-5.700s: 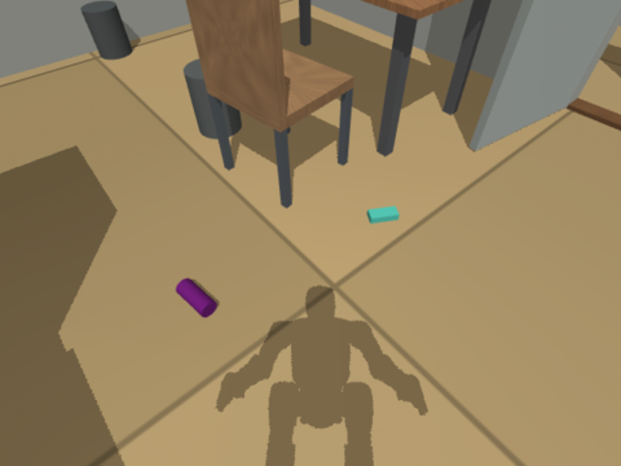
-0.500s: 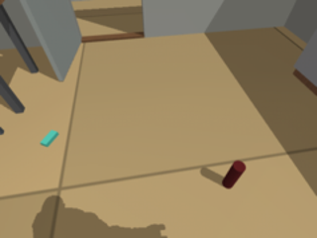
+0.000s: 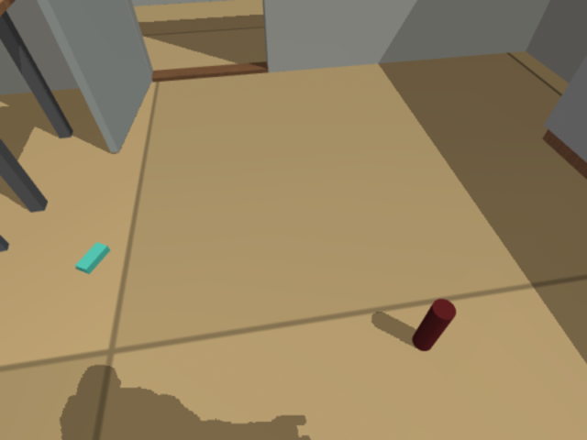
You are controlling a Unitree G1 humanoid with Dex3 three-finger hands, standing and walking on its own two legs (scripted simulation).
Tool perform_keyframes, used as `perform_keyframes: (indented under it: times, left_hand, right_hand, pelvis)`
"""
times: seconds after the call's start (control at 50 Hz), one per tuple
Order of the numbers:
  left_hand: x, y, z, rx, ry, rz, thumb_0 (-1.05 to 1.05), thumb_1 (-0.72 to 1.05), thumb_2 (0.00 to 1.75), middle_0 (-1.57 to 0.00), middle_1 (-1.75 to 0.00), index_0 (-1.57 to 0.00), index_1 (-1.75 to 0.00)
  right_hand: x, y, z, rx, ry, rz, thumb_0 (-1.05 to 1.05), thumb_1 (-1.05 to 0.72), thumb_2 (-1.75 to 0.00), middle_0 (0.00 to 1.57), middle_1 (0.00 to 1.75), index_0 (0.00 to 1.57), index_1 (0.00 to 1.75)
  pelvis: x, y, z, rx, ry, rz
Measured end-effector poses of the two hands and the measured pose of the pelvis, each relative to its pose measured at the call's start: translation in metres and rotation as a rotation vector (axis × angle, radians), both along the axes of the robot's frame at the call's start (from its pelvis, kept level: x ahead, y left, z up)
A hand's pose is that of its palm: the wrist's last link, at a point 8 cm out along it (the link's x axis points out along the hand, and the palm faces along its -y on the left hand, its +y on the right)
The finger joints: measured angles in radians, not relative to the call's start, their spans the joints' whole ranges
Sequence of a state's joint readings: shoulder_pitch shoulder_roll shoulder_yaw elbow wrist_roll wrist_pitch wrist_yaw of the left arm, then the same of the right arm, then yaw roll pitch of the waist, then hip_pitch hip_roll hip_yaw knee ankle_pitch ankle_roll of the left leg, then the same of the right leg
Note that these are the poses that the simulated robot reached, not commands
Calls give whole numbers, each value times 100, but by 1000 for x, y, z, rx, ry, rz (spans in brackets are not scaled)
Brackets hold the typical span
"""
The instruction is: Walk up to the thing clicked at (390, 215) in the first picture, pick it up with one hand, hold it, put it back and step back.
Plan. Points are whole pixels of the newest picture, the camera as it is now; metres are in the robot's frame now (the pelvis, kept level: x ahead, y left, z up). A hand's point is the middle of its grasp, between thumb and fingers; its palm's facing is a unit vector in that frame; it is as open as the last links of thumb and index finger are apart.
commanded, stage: stand
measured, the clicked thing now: (93, 257) +0.92 +0.87 -0.77
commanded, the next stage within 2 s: walk up in 0.12 s
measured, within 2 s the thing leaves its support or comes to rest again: neither
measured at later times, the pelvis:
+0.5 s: pelvis -0.02 -0.05 -0.01, yaw +16 degrees
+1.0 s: pelvis -0.01 -0.04 -0.03, yaw +32 degrees
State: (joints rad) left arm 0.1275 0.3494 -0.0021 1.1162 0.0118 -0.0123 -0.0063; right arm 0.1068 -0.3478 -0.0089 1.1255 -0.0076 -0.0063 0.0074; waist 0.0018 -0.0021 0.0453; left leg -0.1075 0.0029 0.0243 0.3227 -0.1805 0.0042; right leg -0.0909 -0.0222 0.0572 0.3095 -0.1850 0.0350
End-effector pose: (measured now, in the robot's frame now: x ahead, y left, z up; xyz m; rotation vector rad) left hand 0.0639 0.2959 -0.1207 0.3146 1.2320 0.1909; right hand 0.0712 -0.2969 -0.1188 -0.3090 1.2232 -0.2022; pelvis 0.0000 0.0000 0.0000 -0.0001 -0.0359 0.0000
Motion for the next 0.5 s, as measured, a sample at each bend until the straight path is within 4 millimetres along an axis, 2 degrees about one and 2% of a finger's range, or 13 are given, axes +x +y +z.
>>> perform_keyframes:
  times: [0.18,0.3,0.38,0.5]
  left_hand:
    - [0,4,-1,3,-10,26,1,91,90,-21,-30,-21,-30]
    - [-3,1,12,55,-110,88,1,91,90,-21,-30,-21,-30]
    - [-24,-7,14,96,-131,118,0,91,90,-21,-30,-21,-30]
    - [-61,-21,21,81,-126,211,1,91,90,-21,-30,-21,-30]
  right_hand:
    - [-2,-5,0,-1,9,15,1,-91,-90,20,30,20,30]
    - [-1,-36,-3,-49,58,96,1,-91,-90,21,30,20,30]
    - [19,-58,-11,-76,45,145,1,-91,-90,21,30,20,30]
    - [55,-57,2,-68,3,276,1,-91,-90,20,30,20,30]
  pelvis:
    - [-5,-5,-3,7,12,46]
    - [-17,-29,-8,-4,27,153]
    - [-23,-45,-17,-3,16,199]
    - [-24,-53,-9,14,10,279]
